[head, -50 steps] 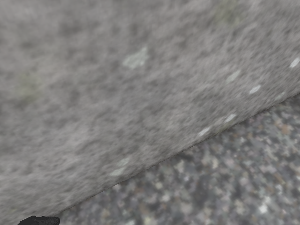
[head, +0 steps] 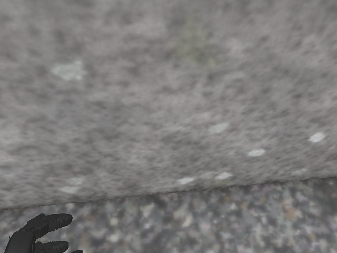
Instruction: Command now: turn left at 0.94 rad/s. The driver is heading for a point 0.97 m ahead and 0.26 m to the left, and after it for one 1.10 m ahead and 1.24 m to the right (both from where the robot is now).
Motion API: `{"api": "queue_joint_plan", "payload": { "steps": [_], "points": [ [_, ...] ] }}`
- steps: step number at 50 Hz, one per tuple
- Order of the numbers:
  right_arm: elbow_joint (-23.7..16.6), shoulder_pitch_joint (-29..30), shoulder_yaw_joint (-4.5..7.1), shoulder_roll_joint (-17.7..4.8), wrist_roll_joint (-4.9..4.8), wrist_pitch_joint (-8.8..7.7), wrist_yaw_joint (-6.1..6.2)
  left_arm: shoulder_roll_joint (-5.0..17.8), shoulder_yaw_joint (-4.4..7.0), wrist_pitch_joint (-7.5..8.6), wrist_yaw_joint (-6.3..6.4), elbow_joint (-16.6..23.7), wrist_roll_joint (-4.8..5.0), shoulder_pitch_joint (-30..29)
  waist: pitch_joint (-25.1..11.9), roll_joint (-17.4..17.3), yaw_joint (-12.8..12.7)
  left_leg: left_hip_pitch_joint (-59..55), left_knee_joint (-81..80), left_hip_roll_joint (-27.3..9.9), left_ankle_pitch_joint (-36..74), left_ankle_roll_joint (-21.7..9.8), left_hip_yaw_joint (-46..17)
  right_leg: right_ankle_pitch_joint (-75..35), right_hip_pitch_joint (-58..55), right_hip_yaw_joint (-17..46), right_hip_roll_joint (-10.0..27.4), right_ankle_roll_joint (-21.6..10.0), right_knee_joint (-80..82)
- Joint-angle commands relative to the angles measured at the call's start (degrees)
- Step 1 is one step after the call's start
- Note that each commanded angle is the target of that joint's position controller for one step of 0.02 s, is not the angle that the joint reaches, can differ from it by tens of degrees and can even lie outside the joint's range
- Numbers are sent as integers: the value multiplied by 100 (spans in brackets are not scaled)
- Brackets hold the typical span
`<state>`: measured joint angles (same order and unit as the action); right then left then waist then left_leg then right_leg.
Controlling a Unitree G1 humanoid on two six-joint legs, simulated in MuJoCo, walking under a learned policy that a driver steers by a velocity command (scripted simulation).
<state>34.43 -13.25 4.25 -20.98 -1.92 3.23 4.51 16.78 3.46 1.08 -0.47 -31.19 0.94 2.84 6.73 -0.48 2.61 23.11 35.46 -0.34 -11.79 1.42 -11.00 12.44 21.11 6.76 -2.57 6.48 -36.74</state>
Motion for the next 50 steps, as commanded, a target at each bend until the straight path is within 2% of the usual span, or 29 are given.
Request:
{"api": "queue_joint_plan", "payload": {
  "steps": [1,2,3,4,5,8,12,14,18,20,21,22,23,24,25,27,29,30,34,37,38,39,40,41,42,43,44,47,50],
  "points": [
    [-566,417,-8,53,84,-113,-233,533,291,63,56,-185,-57,1361,-932,26,-487,1498,1226,296,-1859,-316,-160,-284,-2319,173,777,-474,1488],
    [-527,-288,-89,485,326,-193,-283,796,212,35,115,78,-251,1230,-1198,1290,18,2362,3423,617,-3322,-81,78,-2948,-2396,1365,2241,-1036,755],
    [-897,46,0,-95,183,-301,-360,1390,437,88,115,-31,-519,1090,-1269,2279,-5,2830,4066,234,-2804,108,81,-1293,-1323,3007,3248,-2043,2382],
    [-802,261,176,-750,115,-276,-339,1198,427,159,160,139,-435,445,-683,1849,70,2560,4602,-90,-2026,214,-41,211,-773,2549,2693,-1940,2674],
    [-618,269,318,-1057,101,-188,-298,883,354,129,236,142,-296,-93,-543,1409,191,2354,4992,-106,-1436,309,210,458,-473,1520,2214,-1606,2560],
    [-564,301,291,-764,186,-28,-253,680,262,55,484,97,-129,-331,-728,608,171,1641,5500,-179,-690,505,629,-1029,-357,-15,1690,-1417,2127],
    [-923,1172,57,-87,144,-157,-386,769,333,-96,661,-245,-153,618,-1031,736,-421,2121,3529,-495,-676,513,791,-1212,-1893,-244,1950,-1624,2030],
    [-975,1263,21,-31,189,-157,-512,991,434,-143,657,-246,-166,639,-1207,836,-543,1728,2629,-642,-994,469,847,-1063,-2054,-294,2198,-1649,2046],
    [-687,603,89,-102,133,-63,-603,1152,524,-152,428,-314,-3,472,-1284,1150,-303,31,868,-332,-1023,114,1440,-892,-1355,-956,2242,-1310,1875],
    [-364,-106,254,-323,107,12,-521,911,485,-170,318,-393,91,507,-1339,897,29,-1257,-366,29,-386,-275,1637,-630,-789,-1459,2016,-795,1046],
    [-400,-117,155,-187,263,129,-794,1135,555,-185,735,-786,220,1225,-851,496,56,-1087,-604,124,-317,-570,1356,-230,-641,-624,2402,-1184,1258],
    [-476,-246,279,-582,337,144,-917,1209,539,-196,873,-839,62,1454,-953,-490,118,-1469,-572,-272,1411,-970,485,462,-365,-720,2108,-1035,392],
    [-272,-1012,435,-1116,504,112,-1011,996,440,-178,931,-538,-134,463,-1152,-1725,704,-2353,-1513,-705,460,-1933,-1350,1747,1330,-1563,602,-687,-666],
    [-306,-1013,474,-1158,469,-26,-1050,957,422,-118,903,-238,-55,-340,-643,-1592,816,-2470,-2141,-925,-428,-2452,-2223,2367,2583,-1066,129,-640,-1991],
    [-416,-478,438,-1156,387,-147,-996,892,388,-41,843,-218,86,-357,-501,-1834,470,-2344,-2298,-1078,-695,-2439,-2394,2243,2909,-388,198,-867,-2584],
    [-761,527,344,-835,127,-189,-818,1187,431,32,743,-690,39,492,-577,-1049,-157,-1716,-2001,-704,-540,-1907,-1669,1271,2100,-70,423,-903,-2338],
    [-854,691,249,-629,218,-146,-796,1165,426,66,729,-1033,-79,946,-801,-534,-244,-1440,-1890,-308,-81,-1725,-1185,620,1466,-409,166,-722,-1925],
    [-858,674,213,-552,241,-158,-830,1081,392,92,697,-1165,-38,1143,-815,-391,-242,-1354,-1904,-126,-405,-1642,-1039,365,1134,-435,193,-719,-1265],
    [-791,360,141,-532,333,-176,-993,1150,306,140,646,-1360,173,1424,-721,-803,-78,-911,-2020,-78,-1205,-1523,-1171,167,-304,-509,277,-833,356],
    [-767,184,-44,-89,404,-177,-1071,1398,354,214,624,-1632,162,2155,-548,-537,-287,-409,-1317,66,-1956,-1293,-941,-361,-1243,-378,738,-1200,759],
    [-727,34,-130,166,470,-191,-1085,1587,399,220,629,-1718,91,2640,-746,209,-435,-129,82,480,-1984,-1006,-329,563,-1783,657,1472,-1533,1341],
    [-754,-70,-110,147,301,-181,-1016,2221,529,221,592,-1610,-99,2702,-570,1808,-341,551,1549,977,-2010,-377,376,2602,-1564,3704,2878,-2590,2973],
    [-785,-109,-20,-216,299,-165,-956,2062,464,324,646,-1503,-109,2255,-203,1751,-169,837,2867,600,-1561,-231,-227,3554,-1061,4722,2999,-2340,3346],
    [-763,-114,85,-600,377,-161,-935,1832,404,393,696,-1460,11,2016,-152,1483,46,1082,3636,473,-1228,-41,-333,3238,-1102,4159,2790,-1929,3057],
    [-729,-135,105,-712,517,-162,-909,1778,380,389,680,-1364,73,1881,-185,1122,138,1142,4007,467,-1112,154,-240,2513,-1195,3451,2422,-1653,2793],
    [-807,-89,91,-627,642,-198,-885,1810,394,349,642,-1287,126,1848,-143,951,149,1283,3955,363,-1018,301,-215,1835,-1328,2898,2132,-1514,2565],
    [-902,74,26,-453,660,-226,-914,1803,396,283,637,-1202,103,1821,-73,816,122,1146,3303,261,-989,318,-92,1263,-1292,2283,1786,-1354,2442],
    [-1091,215,-201,398,553,-281,-976,2042,578,-80,612,-890,85,1571,74,1355,8,-687,537,510,-2175,179,671,214,-200,1048,1111,-1126,2634],
    [-519,-841,24,289,366,-308,-840,1749,532,-162,584,-614,159,1410,-273,1064,307,-2545,-1408,501,152,-64,1027,-27,449,1131,1096,-1049,2191]
  ]
}}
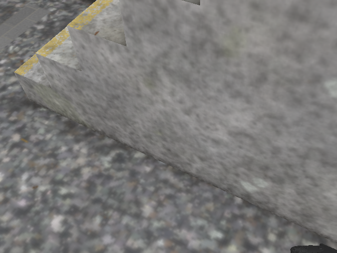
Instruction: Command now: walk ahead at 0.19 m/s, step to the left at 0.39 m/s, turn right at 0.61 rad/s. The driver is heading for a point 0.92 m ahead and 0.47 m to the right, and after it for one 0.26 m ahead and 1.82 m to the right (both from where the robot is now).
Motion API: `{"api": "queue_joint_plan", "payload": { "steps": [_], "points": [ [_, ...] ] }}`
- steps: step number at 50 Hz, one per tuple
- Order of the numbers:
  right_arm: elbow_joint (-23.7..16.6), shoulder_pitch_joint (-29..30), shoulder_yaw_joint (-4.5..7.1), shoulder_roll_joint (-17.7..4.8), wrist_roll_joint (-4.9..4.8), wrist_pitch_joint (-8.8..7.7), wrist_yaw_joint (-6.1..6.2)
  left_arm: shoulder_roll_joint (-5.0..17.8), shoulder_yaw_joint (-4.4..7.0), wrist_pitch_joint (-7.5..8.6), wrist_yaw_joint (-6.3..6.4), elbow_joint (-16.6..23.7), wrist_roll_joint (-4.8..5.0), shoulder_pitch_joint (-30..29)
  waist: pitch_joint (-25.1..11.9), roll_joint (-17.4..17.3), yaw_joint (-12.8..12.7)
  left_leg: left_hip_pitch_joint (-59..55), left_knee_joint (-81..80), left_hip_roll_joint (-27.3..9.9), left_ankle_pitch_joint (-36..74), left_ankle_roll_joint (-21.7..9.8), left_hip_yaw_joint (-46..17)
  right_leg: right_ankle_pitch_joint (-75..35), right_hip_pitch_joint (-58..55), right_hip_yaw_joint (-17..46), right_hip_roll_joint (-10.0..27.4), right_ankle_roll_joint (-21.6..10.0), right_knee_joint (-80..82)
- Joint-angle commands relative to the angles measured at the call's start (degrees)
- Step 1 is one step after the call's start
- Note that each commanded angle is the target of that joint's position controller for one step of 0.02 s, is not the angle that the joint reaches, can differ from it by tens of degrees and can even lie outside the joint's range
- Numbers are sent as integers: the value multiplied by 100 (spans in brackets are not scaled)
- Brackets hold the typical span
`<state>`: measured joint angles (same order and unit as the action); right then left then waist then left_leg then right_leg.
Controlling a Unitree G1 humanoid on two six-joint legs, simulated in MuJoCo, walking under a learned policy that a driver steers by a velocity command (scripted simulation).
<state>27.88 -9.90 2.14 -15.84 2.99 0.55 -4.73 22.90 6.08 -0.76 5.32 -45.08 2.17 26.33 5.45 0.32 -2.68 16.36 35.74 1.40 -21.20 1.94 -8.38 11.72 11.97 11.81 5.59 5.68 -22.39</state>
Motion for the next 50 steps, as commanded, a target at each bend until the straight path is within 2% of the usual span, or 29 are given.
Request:
{"api": "queue_joint_plan", "payload": {
  "steps": [1,2,3,4,6,7,12,14,15,18,19,20,21,22,23,25,27,29,33,34,35,36,37,38,39,40,41,44,50],
  "points": [
    [266,-1427,351,-451,-191,-23,129,798,164,81,-37,768,4,-830,-356,410,916,-2292,-1888,138,924,-236,611,948,1566,294,-61,-808,-147],
    [221,-1488,382,-725,-108,3,99,354,40,85,-88,806,-179,-576,-817,-652,771,-2907,-1600,-525,1517,-422,117,2257,2056,-296,-633,-645,-1465],
    [20,-1368,554,-1548,54,11,46,100,-29,63,-62,987,-282,-414,-992,-2055,573,-2532,-1723,-1721,2228,-1169,-1486,2819,2977,-1000,-1188,-377,-2895],
    [-61,-949,556,-1413,52,6,51,307,-33,94,-14,994,-164,-554,-815,-2272,478,-1930,-2138,-1660,2071,-1506,-1676,2714,2965,-1038,-601,-357,-3942],
    [-79,-267,361,-687,-4,-14,167,536,63,3,28,728,-194,-681,-509,-937,142,-1480,-1744,-1310,3476,-1207,-417,1961,2807,-1107,-394,-278,-4610],
    [-44,-30,340,-629,-29,-22,210,474,52,-49,30,647,-248,-599,-530,-746,-7,-1469,-1507,-1167,4580,-1120,122,1525,2668,-1191,-324,-221,-4651],
    [177,54,377,-729,-146,-97,465,-43,-277,-16,-201,1015,-84,-1204,-600,-797,173,-1593,-1389,-1143,5265,-1008,813,932,1669,-1507,-196,-446,-2592],
    [182,247,445,-912,-245,-147,490,174,-257,-63,-279,1073,-101,-1120,-951,-655,63,-1895,-1015,-1370,6466,-913,758,821,1127,-1521,-295,-675,-1914],
    [164,516,585,-1206,-559,-262,558,409,-287,-206,-464,1354,-120,-1778,-820,-158,204,-2239,-1030,-2128,8095,-672,280,608,1636,-1366,-270,-595,-1863],
    [176,975,701,-1460,-462,-259,671,605,-199,-388,-646,1345,7,-979,-1401,-362,-262,-2208,-303,-1914,8754,-450,735,889,579,-1223,-296,-974,-1254],
    [181,1113,644,-1298,-465,-259,703,663,-143,-366,-631,1318,34,-845,-1405,-463,-391,-1767,208,-1563,8483,-360,1041,497,-12,-1237,-461,-1194,-806],
    [157,1169,562,-1107,-441,-315,742,861,-47,-316,-556,1199,17,-678,-1326,-2,-510,-777,965,-951,7166,-87,1202,-684,-929,-770,-424,-1633,-293],
    [-133,1462,473,-891,-297,-404,709,1302,112,-240,-508,1183,-59,-591,-1326,1382,-526,980,2387,76,1902,254,1078,-2981,-1947,903,473,-2517,-196],
    [-160,1360,361,-712,-127,-471,598,1169,52,-140,-447,1363,-226,-1124,-1582,1531,-204,1890,3717,535,-1340,485,115,-3591,-2254,2035,1137,-3178,188],
    [-92,1047,355,-977,-169,-469,472,975,8,-39,-388,1505,-207,-1670,-1396,835,81,1992,3848,198,-1317,401,-441,-3364,-1877,1828,1198,-2945,311],
    [-49,920,315,-960,-126,-386,415,787,-5,-23,-333,1603,18,-2325,-672,-113,465,1944,2492,98,-695,302,66,-3031,-1148,981,575,-2229,327],
    [-51,1072,217,-701,-72,-335,414,918,48,-85,-251,1568,8,-2250,-710,-25,362,1250,1490,302,-307,460,391,-3234,-685,805,226,-1936,127],
    [-7,1067,124,-505,-216,-301,439,1010,137,-105,-242,1571,34,-2172,-961,159,239,630,623,426,-17,456,452,-3050,-428,866,98,-1798,-151],
    [179,544,224,-734,-322,-270,447,914,153,-155,-368,1655,-13,-2422,-1133,787,358,-692,-848,502,1086,327,511,-1017,522,1269,-231,-1304,-385],
    [265,356,298,-847,-338,-272,478,743,98,-160,-387,1646,-51,-2430,-1126,777,472,-1209,-1331,200,1373,210,410,-139,930,1252,-427,-1081,-661],
    [297,113,345,-1051,-241,-253,525,372,3,-151,-423,1608,-127,-2182,-1248,78,465,-1882,-1532,-712,1478,-217,-251,1579,1617,718,-844,-763,-1720],
    [119,406,342,-1368,-40,-190,587,95,-78,-122,-434,1700,-250,-1931,-1049,-1208,173,-1716,-1938,-2057,1461,-945,-1943,2757,2718,-101,-1333,-508,-3393],
    [195,462,414,-1449,155,-275,575,556,-8,-65,-523,1869,-237,-1838,-968,-1573,46,-811,-2405,-2716,778,-1588,-2697,2310,2777,-180,-666,-362,-4297],
    [144,809,344,-1136,81,-320,620,941,108,-89,-533,1719,-179,-1807,-691,-1245,3,-539,-2441,-2353,176,-1531,-2111,1807,2658,-272,-406,-222,-4706],
    [177,987,329,-964,-95,-290,668,937,179,-118,-519,1537,-138,-1626,-603,-1037,-108,-416,-2324,-1862,365,-1235,-1327,1407,2563,-465,-365,-104,-5051],
    [539,43,420,-1306,-399,-288,946,779,136,-280,-749,1372,-307,-1209,-810,-96,-44,-1186,-2145,-2306,500,-973,-1823,897,2977,90,-518,-267,-5411],
    [764,-320,428,-1313,-457,-249,1078,648,93,-391,-832,1461,-302,-1347,-747,214,-24,-1464,-2076,-2404,638,-825,-1577,756,3210,269,-484,-320,-5454],
    [900,-409,409,-1220,-329,-235,1189,420,10,-430,-882,1702,-239,-1563,-733,-403,-38,-1596,-2018,-2121,779,-624,-522,274,3500,-98,-357,-357,-5636],
    [1373,-1338,566,-1548,-354,-182,1237,57,-185,-462,-949,2057,-289,-1838,-478,-971,219,-1460,-2446,-2494,188,-633,95,101,3344,-418,-132,-201,-4976]
  ]
}}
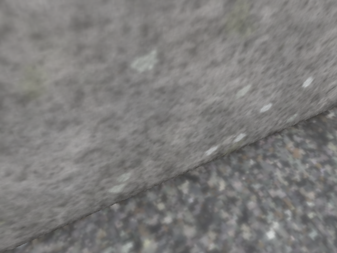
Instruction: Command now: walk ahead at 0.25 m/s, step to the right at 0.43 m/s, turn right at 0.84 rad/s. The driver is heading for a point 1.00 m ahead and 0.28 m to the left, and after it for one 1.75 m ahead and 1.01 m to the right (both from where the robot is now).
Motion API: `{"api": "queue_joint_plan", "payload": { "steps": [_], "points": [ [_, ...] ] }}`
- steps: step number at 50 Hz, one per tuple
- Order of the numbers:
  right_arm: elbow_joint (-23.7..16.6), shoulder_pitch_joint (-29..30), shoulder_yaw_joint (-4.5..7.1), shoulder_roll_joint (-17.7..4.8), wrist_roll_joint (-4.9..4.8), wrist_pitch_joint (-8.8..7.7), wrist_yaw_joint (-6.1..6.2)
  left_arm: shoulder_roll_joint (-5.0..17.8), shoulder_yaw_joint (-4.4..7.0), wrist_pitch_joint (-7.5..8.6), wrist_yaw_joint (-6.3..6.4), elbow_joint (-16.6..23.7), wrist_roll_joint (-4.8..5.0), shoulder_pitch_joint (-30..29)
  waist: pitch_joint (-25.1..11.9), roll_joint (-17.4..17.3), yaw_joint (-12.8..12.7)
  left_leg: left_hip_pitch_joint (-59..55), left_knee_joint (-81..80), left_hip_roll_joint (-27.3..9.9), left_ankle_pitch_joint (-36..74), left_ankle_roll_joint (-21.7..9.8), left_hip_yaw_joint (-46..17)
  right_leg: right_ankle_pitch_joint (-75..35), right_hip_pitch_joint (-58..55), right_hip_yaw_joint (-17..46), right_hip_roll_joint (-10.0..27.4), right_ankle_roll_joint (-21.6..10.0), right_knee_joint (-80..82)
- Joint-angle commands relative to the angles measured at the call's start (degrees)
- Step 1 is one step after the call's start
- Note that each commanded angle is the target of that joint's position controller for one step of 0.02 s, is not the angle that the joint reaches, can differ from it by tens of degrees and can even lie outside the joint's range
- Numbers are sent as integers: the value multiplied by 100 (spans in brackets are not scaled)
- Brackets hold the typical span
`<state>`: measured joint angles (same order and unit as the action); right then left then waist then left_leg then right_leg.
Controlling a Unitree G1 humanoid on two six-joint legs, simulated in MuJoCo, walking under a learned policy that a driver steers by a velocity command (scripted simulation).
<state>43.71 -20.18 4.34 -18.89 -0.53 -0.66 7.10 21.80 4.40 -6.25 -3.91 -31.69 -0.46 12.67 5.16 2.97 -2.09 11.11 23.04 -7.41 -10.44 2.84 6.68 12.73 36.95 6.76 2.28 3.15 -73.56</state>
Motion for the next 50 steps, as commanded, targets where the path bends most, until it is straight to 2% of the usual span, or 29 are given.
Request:
{"api": "queue_joint_plan", "payload": {
  "steps": [1,5,8,11,12,13,14,15,16,18,21,23,26,29,30,31,32,33,34,36,38,41,42,45,46,47,48,49,50],
  "points": [
    [-129,-506,381,-1315,6,-58,43,101,-40,80,-18,737,-71,-464,-411,-1322,189,-930,-1228,-1674,-987,-725,-1369,96,778,105,182,49,290],
    [11,-743,534,-1626,-67,-47,32,-113,-107,127,-58,727,-106,-343,-75,-1842,61,-661,-1500,-1752,-1298,-598,-1002,465,245,-14,156,4,1097],
    [-109,-144,727,-1976,-90,-9,38,-211,-125,278,-197,533,-20,11,67,-2186,-334,356,-1851,-1447,-1240,-388,-231,877,-1509,-549,118,-125,2402],
    [-112,52,750,-1895,-90,37,67,-294,-116,380,-219,-11,-47,779,245,-2177,-590,945,-1515,-1378,-1193,-448,16,918,-2902,-949,32,-416,3626],
    [-119,147,626,-1540,-65,53,62,-252,-53,414,-200,-376,-41,1385,276,-1670,-849,1115,-771,-1198,-997,-503,62,790,-3401,-1007,-113,-656,4404],
    [-109,79,406,-924,-71,74,27,-48,41,439,-200,-693,-47,1848,289,-367,-1022,1243,997,-647,-766,-502,277,816,-3698,-776,-250,-852,5322],
    [-408,-115,189,-419,104,207,-75,480,35,437,-275,-747,-179,1862,-15,1679,-537,2596,3021,11,-3095,-491,84,-1527,-4456,-68,312,-804,4719],
    [-774,153,203,-539,44,219,-55,1445,260,636,-352,-375,-279,1953,-234,3175,-695,3420,4225,874,-3786,-557,-412,-392,-3631,1907,1151,-1509,6135],
    [-757,387,202,-841,-208,189,-97,1115,230,756,-345,-247,-177,1485,-132,2379,-563,3556,4602,626,-3097,-699,-1034,195,-3455,2049,1336,-1688,6480],
    [-361,367,177,-972,-6,217,-145,387,62,674,-141,-302,-97,726,-12,955,-79,3256,4298,325,-1828,-677,-1103,720,-3226,955,1154,-1423,6245],
    [1,-146,115,-825,96,252,-112,-87,-68,689,120,-218,-314,158,-133,742,330,2403,4181,394,-708,-386,-822,-1212,-2903,-247,894,-1397,6234],
    [-107,24,29,-628,64,164,-126,-184,-91,704,195,-113,-302,-41,-58,430,351,2023,3333,299,-236,-351,-607,-1317,-2750,-919,673,-1354,6316],
    [-378,243,-81,-478,20,89,-207,37,-17,641,296,-124,-265,52,-152,477,291,1298,2376,286,31,-479,-389,-2770,-2843,-1304,639,-1173,6070],
    [-171,-982,66,-773,11,95,-272,258,67,512,339,68,-270,-223,-874,139,792,128,1883,463,-122,-795,-120,-5299,-3085,-1526,595,-796,4546],
    [121,-2043,188,-918,49,125,-251,284,63,453,361,248,-253,-579,-1211,-194,1351,-1120,1246,526,57,-947,-276,-5099,-2412,-1655,357,-550,3326],
    [210,-2258,259,-1100,56,119,-211,81,-8,418,395,439,-336,-678,-691,-1344,1450,-1978,525,115,395,-1169,-1382,-243,-805,-1367,-329,-233,1670],
    [-218,-1498,305,-1733,137,-6,-202,-176,-51,472,315,435,-400,52,-1091,-2459,616,-2516,-163,-1534,-375,-2489,-5042,2799,1045,-315,-1256,361,-620],
    [-650,-615,221,-1538,209,-163,-221,190,-29,599,223,478,-148,101,-1342,-1989,399,-1754,-1368,-1891,-2060,-2555,-6599,2235,1144,986,-1053,380,-1394],
    [-844,8,125,-1244,197,-227,-226,561,43,668,216,561,-7,-229,-374,-1261,119,-712,-1339,-1592,-2261,-2081,-5705,1598,1174,936,-914,258,-1380],
    [-1139,801,40,-1081,2,-43,-197,495,42,573,184,598,-270,-251,33,-359,-205,502,-944,-794,-1018,-1603,-3730,960,319,443,-678,220,-696],
    [-1316,978,63,-1197,42,75,-144,55,-52,481,97,539,-241,-171,-15,-686,-211,1261,-781,-11,-317,-1326,-2587,464,-772,92,-738,218,294],
    [-1375,897,168,-1206,54,173,-129,-250,-132,543,196,435,-134,-364,-342,-1071,113,913,-426,350,477,-1189,-2181,285,-1380,-168,-813,515,2148],
    [-1154,958,139,-993,-189,363,-137,-329,-153,714,320,607,71,-807,-655,-1559,42,996,42,894,1100,-1135,-1555,45,-2062,-333,-730,558,3081],
    [-1404,1042,189,-934,-167,446,-266,-5,52,918,355,163,146,-163,-1093,-1387,80,1068,597,713,536,-804,-2329,-828,-3003,-431,-864,640,4494],
    [-1486,1130,103,-671,-128,386,-324,59,126,921,363,30,185,151,-946,-1083,-45,1612,1053,833,-399,-613,-2422,-700,-3357,-329,-562,465,4894],
    [-1422,828,-14,-145,-28,358,-392,178,159,904,392,2,124,456,-919,-61,-23,2473,2619,1310,-2063,-344,-1874,-624,-3890,511,535,26,5057],
    [-1428,252,-97,281,195,262,-447,434,78,890,452,327,-36,198,-1026,1185,477,3355,4578,1550,-3567,-159,-1787,-2806,-3813,1802,1892,-571,4585],
    [-1828,454,10,-317,0,134,-560,974,315,954,452,169,-288,84,-1078,2342,589,3800,5240,1068,-3003,-37,-1663,-1002,-2938,3317,2592,-1507,6031],
    [-1614,681,154,-906,-93,163,-549,681,279,988,482,331,-236,-523,-578,1747,608,3589,5678,725,-2209,58,-1735,477,-2445,2743,2051,-1400,6264]
  ]
}}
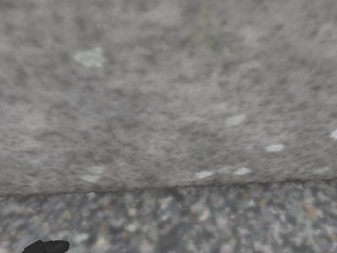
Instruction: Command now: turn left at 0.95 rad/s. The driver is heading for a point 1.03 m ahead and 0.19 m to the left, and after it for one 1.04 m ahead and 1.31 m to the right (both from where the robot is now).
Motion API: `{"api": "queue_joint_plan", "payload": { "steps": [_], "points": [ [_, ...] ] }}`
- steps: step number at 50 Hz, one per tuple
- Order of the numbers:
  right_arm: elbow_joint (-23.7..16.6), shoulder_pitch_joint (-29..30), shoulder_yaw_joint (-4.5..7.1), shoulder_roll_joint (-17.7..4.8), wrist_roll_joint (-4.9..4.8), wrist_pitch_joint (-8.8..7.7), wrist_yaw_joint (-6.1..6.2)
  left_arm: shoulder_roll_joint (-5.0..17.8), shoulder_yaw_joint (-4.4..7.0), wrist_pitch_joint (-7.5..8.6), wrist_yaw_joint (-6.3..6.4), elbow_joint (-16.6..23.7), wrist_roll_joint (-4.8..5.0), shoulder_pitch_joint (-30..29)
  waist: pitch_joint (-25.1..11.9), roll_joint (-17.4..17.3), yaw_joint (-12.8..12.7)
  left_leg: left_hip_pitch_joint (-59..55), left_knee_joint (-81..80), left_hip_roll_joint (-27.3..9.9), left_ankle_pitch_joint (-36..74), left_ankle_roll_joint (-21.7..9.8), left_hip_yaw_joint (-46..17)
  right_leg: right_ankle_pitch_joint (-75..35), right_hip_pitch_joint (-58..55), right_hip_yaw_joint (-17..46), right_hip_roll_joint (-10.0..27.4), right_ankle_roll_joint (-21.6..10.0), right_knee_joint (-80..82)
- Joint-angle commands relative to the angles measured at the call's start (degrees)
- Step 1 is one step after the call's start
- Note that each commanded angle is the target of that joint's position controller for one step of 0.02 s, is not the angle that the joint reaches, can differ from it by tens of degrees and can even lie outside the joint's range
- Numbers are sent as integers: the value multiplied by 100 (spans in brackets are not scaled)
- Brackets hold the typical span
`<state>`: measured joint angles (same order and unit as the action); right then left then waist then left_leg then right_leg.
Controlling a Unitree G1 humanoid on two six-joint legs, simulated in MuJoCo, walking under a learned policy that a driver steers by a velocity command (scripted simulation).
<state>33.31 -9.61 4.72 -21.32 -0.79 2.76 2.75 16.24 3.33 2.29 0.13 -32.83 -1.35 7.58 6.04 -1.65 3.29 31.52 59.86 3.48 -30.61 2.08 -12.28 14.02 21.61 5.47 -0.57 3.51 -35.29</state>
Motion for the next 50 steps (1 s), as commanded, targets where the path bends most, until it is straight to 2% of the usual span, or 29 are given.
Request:
{"api": "queue_joint_plan", "payload": {
  "steps": [1,3,7,11,14,15,16,17,18,19,20,22,24,26,27,28,29,30,31,32,34,38,41,42,43,44,45,47,50],
  "points": [
    [-364,-327,231,-933,-16,-127,-87,980,328,65,158,404,-118,-364,-584,1675,81,1333,2464,-329,398,233,426,415,-655,1809,1858,-1166,2308],
    [-234,-494,257,-855,21,9,-117,798,264,-92,357,440,93,-866,-713,1216,291,709,2845,-446,992,442,784,-625,-333,551,1433,-1022,1992],
    [-650,685,22,-184,52,-21,-192,786,300,-193,617,188,15,-20,-844,934,-415,1080,1151,-781,1290,438,949,-1092,-1474,201,1658,-1239,1866],
    [-727,660,-67,-44,113,-43,-399,1221,507,-268,575,104,84,-64,-1270,1136,-422,76,-534,-1002,825,243,1064,-1133,-1626,-50,2016,-1234,1832],
    [-351,-45,67,-215,9,11,-418,1209,561,-303,393,-5,245,-137,-1299,1231,-160,-1282,-2073,-591,1235,-42,1643,-922,-1089,-707,1836,-875,1475],
    [-164,-424,160,-334,10,54,-370,1027,527,-299,345,-59,273,-52,-1329,996,-21,-1961,-2656,-381,1491,-237,1708,-709,-735,-989,1702,-610,977],
    [-14,-792,270,-567,17,81,-311,700,452,-293,286,-175,235,204,-1068,216,95,-2738,-3315,-417,1890,-537,1182,-42,161,-1435,1340,-206,-130],
    [-29,-1124,407,-1261,49,53,-216,287,338,-292,233,48,-55,259,-737,-1725,-75,-3690,-3284,-1628,4526,-1208,-823,2281,2389,-1660,732,335,-2192],
    [-138,-1404,367,-1221,462,40,-514,379,284,-219,576,-53,222,-142,-1419,-2201,620,-3082,-4336,-1753,2472,-2929,-1954,2889,2326,-693,-172,-27,-3314],
    [-335,-571,329,-1081,349,-36,-627,970,413,-115,674,-73,387,-112,-780,-1863,225,-2386,-4511,-1660,1149,-2715,-1927,2267,2241,-171,54,-366,-3470],
    [-591,413,264,-867,204,-59,-636,1317,529,-87,678,-316,383,286,-540,-1395,-288,-1587,-4270,-1367,764,-2260,-1502,1514,1669,-4,227,-546,-3024],
    [-783,879,207,-740,151,-50,-630,1305,520,-110,737,-630,144,553,-592,-854,-483,-1228,-4183,-853,1134,-1807,-880,548,883,-425,-3,-361,-2298],
    [-829,891,133,-548,140,-65,-730,1030,424,-52,689,-848,304,839,-617,-792,-501,-1126,-4107,-368,935,-1638,-689,211,-110,-340,-38,-314,-654],
    [-851,782,68,-459,214,-116,-891,1141,458,9,653,-1188,472,1609,-808,-922,-644,-1035,-3871,-335,623,-1570,-820,30,-1311,-330,71,-305,400],
    [-931,871,6,-324,207,-110,-929,1239,480,21,631,-1491,447,2393,-936,-760,-969,-550,-3353,-130,244,-1358,-622,-573,-2168,-359,253,-347,837],
    [-968,673,-147,166,200,-124,-961,1371,507,26,592,-1748,350,3200,-1203,-108,-1130,279,-1973,381,-90,-1029,-291,-431,-3291,493,1090,-542,984],
    [-958,130,-285,642,250,-136,-1012,1591,424,-4,577,-1657,114,3312,-1112,1108,-750,925,5,756,-888,-733,-418,-206,-3256,2700,2677,-1192,1381],
    [-851,-313,-192,284,-20,-135,-1037,1956,471,99,654,-1412,8,2439,-577,1807,-259,1755,968,477,-140,-575,-485,1714,-2241,4657,3436,-2008,2587],
    [-740,-237,-88,-152,25,-90,-958,1794,451,200,718,-1273,215,1731,27,1366,-88,1610,1565,171,405,-552,-710,2733,-1438,4155,3166,-1710,2728],
    [-727,-259,-29,-370,201,-48,-883,1681,422,181,735,-1326,369,1476,190,1300,83,1320,1749,84,845,-474,-600,2605,-1069,3106,2698,-1234,2579],
    [-732,-327,-38,-372,405,24,-825,1724,408,88,655,-1335,353,1445,292,1291,215,545,1336,-154,1275,-257,-38,1818,-572,1826,2063,-803,2481],
    [-885,-74,-252,421,277,-138,-818,2282,706,-65,562,-1023,269,1488,416,1828,32,-2084,-1495,10,386,-183,1084,357,671,386,1287,-498,2977],
    [-341,-1365,14,168,186,-168,-681,1863,642,-75,582,-735,296,1322,76,1652,550,-3552,-3248,-76,1506,-408,1278,-289,659,441,1230,-457,2240],
    [-154,-1797,123,-24,152,-158,-659,1417,496,-70,568,-691,317,1373,-213,870,722,-3804,-4051,-274,1381,-511,959,-51,508,102,751,-358,759],
    [-140,-1778,119,-366,281,-140,-726,736,307,-161,521,-522,175,1686,-733,-833,300,-4571,-3567,-902,2912,-547,490,2146,1302,-169,193,-314,-844],
    [-314,-1865,276,-1063,474,-219,-802,520,217,-201,595,-376,190,1962,-1068,-2514,243,-4038,-4404,-1927,2802,-1371,-1351,2653,2153,-408,-373,-182,-2235],
    [-371,-1420,231,-789,437,-291,-820,768,232,-239,629,-430,350,1850,-830,-2459,68,-3368,-4810,-1891,2393,-1623,-1484,2634,2023,-203,88,-283,-3215],
    [-368,-616,48,-17,328,-282,-725,1027,299,-417,648,-687,229,1612,-429,-864,-318,-2783,-4513,-1552,2606,-1294,-188,1666,1853,-347,323,-321,-3451],
    [-286,-103,-5,141,447,-311,-532,868,223,-497,617,-798,121,1657,-445,-703,-626,-2570,-4209,-1261,5017,-1260,1057,721,1132,-654,397,-149,-2932]
  ]
}}
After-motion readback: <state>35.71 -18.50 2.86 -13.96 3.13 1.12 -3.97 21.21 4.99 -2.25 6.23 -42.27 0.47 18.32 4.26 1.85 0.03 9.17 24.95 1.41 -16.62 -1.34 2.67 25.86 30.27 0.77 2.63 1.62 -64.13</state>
